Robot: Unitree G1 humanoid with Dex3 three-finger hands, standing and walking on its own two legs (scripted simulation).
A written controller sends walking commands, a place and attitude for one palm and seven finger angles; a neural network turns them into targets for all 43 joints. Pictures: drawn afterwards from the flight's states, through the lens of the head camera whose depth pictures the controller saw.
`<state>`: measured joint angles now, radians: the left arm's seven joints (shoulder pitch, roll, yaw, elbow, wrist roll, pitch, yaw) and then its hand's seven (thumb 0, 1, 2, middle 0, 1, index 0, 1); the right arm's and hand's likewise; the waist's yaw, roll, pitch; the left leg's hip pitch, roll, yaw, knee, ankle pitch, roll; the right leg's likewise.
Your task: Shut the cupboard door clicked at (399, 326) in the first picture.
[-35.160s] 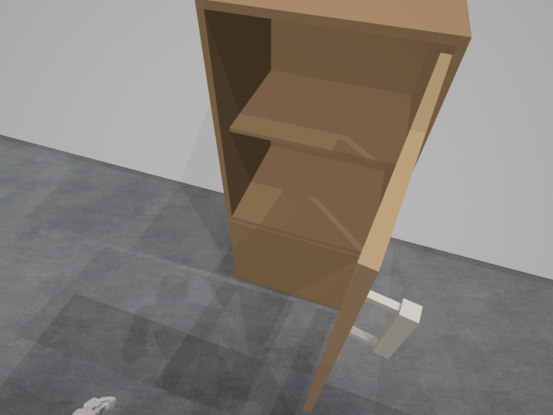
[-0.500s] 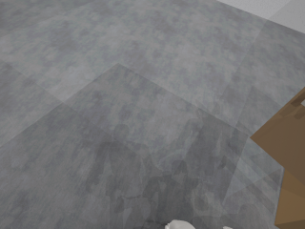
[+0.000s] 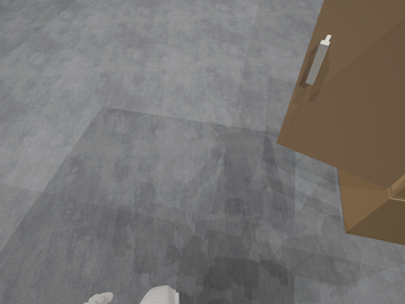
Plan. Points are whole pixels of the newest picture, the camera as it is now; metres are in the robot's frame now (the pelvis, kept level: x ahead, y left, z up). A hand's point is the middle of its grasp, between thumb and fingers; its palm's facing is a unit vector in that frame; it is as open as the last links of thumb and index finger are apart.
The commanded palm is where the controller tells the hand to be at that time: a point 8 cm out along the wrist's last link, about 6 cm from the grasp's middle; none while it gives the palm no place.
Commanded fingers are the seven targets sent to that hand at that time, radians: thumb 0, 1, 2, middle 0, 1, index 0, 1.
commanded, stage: turn to face it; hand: left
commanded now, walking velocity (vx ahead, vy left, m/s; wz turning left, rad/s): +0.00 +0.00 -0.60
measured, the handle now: (319, 60) +0.71 -0.30 +0.07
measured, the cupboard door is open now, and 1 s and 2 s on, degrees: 72 72 72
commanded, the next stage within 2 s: take the last steps up to it in 0.72 s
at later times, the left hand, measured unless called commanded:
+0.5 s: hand out of the picture +0.14 +0.25 -0.17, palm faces -0.22 -0.95 -0.21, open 7.4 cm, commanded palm none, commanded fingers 0.00 0.90 0.90 -0.20 -0.30 -0.20 -0.30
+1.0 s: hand (145, 302) +0.15 +0.14 -0.16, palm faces -0.39 -0.90 -0.20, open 7.3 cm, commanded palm none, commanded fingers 0.00 0.90 0.90 -0.20 -0.30 -0.20 -0.30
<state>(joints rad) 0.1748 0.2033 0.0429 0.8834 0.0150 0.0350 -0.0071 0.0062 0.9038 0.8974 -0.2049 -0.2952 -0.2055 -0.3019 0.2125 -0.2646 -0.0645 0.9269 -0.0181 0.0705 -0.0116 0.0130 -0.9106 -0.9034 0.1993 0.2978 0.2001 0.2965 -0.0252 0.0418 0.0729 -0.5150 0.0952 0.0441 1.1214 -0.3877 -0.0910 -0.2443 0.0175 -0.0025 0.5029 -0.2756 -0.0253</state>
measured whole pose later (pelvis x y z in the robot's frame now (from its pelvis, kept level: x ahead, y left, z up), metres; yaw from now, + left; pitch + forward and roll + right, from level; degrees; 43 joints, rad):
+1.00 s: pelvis +0.01 +0.00 +0.00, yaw -24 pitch +1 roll +0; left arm 0.22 0.17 0.04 0.96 0.03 0.01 -0.01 0.01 0.91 0.90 -0.21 -0.30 -0.21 -0.30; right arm 0.26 -0.21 -0.05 0.99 -0.03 0.05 0.00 0.01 -0.91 -0.90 0.20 0.30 0.20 0.30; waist -0.01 0.01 0.02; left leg -0.43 0.08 0.05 0.90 -0.39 -0.08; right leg -0.17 0.03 -0.03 0.42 -0.28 -0.05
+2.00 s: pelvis +0.24 -0.23 +0.00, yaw -31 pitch -1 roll -2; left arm 0.29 0.14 0.01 1.12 0.01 -0.03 0.03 0.00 0.92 0.90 -0.20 -0.30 -0.20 -0.30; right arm 0.13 -0.14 -0.01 1.01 -0.01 -0.02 -0.02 0.01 -0.91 -0.90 0.20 0.30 0.20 0.30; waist 0.03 -0.01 0.02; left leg -0.33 0.05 0.08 0.56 -0.18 0.01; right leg -0.11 0.04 -0.15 0.46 -0.34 -0.05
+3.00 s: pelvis +0.20 -0.18 +0.00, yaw -30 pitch -1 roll -2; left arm 0.38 0.21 0.00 1.00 0.02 0.02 0.03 0.01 0.91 0.90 -0.20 -0.29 -0.20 -0.30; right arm 0.34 -0.15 0.01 1.02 -0.02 0.03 0.00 0.01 -0.91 -0.90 0.20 0.30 0.20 0.30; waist 0.01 -0.03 0.01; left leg -0.30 -0.05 0.05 0.48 -0.17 0.09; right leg -0.22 -0.01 -0.04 0.48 -0.27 0.00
